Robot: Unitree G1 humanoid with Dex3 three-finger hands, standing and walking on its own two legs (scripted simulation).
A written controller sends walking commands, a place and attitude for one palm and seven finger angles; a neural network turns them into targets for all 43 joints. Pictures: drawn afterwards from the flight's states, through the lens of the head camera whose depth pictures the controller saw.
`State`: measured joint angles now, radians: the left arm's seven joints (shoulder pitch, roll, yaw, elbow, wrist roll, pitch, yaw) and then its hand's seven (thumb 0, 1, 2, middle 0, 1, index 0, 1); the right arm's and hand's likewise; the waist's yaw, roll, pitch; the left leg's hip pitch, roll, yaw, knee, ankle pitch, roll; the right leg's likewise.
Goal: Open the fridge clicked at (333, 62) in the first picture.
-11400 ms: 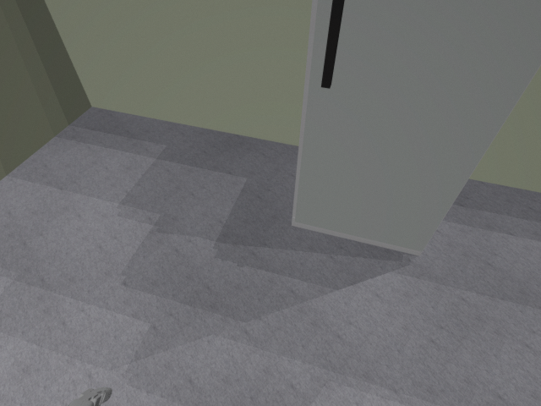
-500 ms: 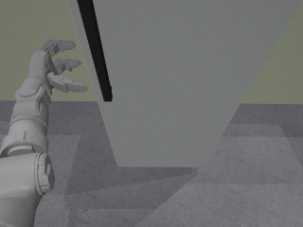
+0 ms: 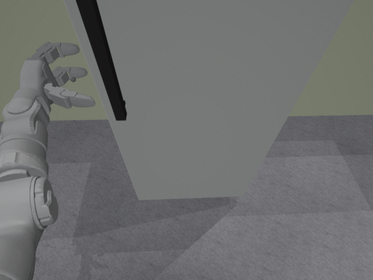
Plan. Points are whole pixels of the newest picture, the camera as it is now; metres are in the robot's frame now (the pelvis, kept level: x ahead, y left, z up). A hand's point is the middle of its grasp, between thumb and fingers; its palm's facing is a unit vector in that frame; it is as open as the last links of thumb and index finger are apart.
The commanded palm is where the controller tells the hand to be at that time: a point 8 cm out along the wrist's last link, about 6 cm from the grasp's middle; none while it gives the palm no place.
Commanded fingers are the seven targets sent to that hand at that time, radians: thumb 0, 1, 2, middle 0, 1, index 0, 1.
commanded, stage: move the hooked fingers beside the handle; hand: left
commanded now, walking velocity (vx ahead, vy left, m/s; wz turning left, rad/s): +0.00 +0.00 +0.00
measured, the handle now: (100, 33) +0.54 +0.15 +0.24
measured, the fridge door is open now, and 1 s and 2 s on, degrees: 0 0 0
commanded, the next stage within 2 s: feel for the door with the fingertips in 0.04 s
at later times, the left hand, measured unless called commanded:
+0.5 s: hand (92, 79) +0.48 +0.17 +0.17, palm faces +0.02 -1.00 -0.01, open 14.0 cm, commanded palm +0.45 +0.22 +0.17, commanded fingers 0.00 -0.50 0.30 -0.30 -1.20 -0.30 -1.20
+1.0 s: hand (91, 74) +0.49 +0.17 +0.18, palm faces +0.03 -1.00 +0.00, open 13.9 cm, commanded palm +0.47 +0.22 +0.17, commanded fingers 0.00 -0.50 0.30 -0.30 -1.20 -0.30 -1.20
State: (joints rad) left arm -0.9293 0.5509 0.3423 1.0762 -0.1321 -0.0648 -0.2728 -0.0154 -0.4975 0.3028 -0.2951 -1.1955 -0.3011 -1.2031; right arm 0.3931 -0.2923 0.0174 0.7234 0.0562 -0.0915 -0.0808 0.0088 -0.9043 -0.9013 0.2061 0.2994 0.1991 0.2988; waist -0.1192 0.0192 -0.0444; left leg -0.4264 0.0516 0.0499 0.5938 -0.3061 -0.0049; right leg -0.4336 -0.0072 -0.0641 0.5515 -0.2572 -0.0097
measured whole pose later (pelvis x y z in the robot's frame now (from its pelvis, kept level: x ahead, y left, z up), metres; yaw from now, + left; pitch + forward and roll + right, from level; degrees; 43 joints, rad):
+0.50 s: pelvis +0.01 +0.01 +0.00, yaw +0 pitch +7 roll -1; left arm -0.89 0.39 0.27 0.96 -0.12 -0.03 -0.16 -0.02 -0.50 0.30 -0.30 -1.20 -0.30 -1.20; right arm 0.32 -0.26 0.02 0.71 0.05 -0.10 -0.06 0.01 -0.90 -0.90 0.21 0.30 0.20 0.30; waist -0.09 0.02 -0.06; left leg -0.39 0.04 0.05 0.58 -0.31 0.00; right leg -0.39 -0.02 -0.06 0.54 -0.27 0.00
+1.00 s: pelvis +0.00 +0.00 +0.00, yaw +1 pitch +7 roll -1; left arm -1.00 0.47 0.31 1.12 -0.12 -0.08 -0.19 -0.02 -0.50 0.30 -0.30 -1.20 -0.31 -1.21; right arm 0.37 -0.29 0.01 0.75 0.04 -0.10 -0.07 0.01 -0.90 -0.90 0.21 0.30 0.20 0.30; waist -0.12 0.02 -0.04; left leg -0.42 0.05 0.04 0.59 -0.30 -0.01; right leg -0.42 -0.01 -0.07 0.55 -0.26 -0.02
